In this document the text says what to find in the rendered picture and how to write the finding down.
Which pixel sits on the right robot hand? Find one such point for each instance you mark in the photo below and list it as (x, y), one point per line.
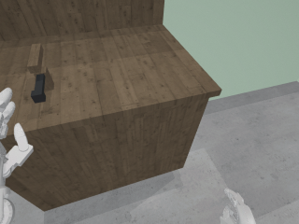
(241, 214)

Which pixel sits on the tap lever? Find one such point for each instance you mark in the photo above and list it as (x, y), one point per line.
(38, 94)

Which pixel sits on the robot left forearm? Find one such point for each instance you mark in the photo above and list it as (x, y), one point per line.
(7, 208)

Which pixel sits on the counter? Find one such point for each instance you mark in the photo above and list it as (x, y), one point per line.
(124, 99)

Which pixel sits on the left robot hand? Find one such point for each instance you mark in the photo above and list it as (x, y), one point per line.
(18, 154)

